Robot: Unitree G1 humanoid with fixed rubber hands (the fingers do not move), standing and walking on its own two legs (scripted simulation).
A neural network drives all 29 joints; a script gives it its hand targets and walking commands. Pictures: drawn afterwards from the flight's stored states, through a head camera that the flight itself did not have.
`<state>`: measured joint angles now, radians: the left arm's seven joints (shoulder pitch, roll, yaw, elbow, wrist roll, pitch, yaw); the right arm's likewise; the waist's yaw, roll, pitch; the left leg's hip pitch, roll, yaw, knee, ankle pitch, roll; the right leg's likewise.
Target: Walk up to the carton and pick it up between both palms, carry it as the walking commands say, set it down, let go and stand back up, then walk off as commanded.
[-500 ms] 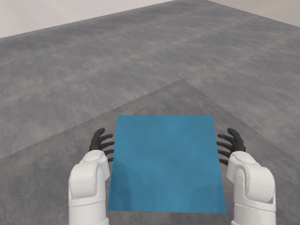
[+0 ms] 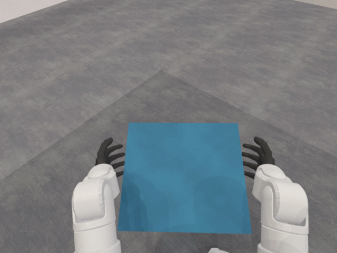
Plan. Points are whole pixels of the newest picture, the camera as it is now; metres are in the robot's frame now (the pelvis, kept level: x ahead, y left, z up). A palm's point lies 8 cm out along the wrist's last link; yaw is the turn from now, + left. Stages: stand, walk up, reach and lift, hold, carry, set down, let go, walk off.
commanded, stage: carry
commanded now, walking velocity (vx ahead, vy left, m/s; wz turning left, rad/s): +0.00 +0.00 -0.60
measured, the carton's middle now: (182, 177) +0.31 +0.01 -0.03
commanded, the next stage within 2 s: none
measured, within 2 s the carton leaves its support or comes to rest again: neither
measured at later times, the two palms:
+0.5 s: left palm (145, 172) +0.28 +0.09 +0.07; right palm (325, 221) +0.18 -0.24 +0.09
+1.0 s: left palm (221, 199) +0.22 -0.07 +0.07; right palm out of the picture +0.01 -0.33 +0.07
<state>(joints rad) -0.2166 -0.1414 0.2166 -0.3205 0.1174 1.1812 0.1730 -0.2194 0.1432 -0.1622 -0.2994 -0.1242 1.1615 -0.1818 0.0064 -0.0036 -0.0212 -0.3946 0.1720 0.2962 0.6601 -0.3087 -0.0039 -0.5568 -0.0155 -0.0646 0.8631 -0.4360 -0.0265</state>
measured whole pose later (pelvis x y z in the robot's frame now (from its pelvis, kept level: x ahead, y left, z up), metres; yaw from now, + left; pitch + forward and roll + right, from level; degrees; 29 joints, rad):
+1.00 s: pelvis -0.10 -0.03 +0.00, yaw -36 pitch +4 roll +0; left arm -0.22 -0.14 0.17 -0.27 0.14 1.17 0.15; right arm -0.19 0.14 -0.20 -0.33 -0.08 1.19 -0.23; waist -0.03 0.01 0.00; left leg -0.54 0.10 0.07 1.00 -0.49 -0.11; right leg -0.45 0.03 -0.05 0.63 -0.24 -0.06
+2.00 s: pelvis -0.19 +0.03 +0.01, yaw -71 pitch +2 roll -2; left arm -0.19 -0.13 0.19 -0.30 0.09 1.19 0.22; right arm -0.20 0.14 -0.19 -0.24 -0.13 1.16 -0.15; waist 0.03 -0.01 -0.04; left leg -0.32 0.13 0.15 0.57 -0.28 0.00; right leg -0.52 0.03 -0.06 0.95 -0.45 0.01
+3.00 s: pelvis -0.30 +0.15 +0.00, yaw -106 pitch +3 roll +0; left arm -0.22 -0.14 0.17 -0.24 0.12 1.18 0.18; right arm -0.20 0.14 -0.22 -0.27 -0.11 1.19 -0.19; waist -0.02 0.02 -0.03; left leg -0.54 0.14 0.08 1.04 -0.51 -0.12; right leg -0.39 0.03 -0.04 0.61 -0.27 -0.05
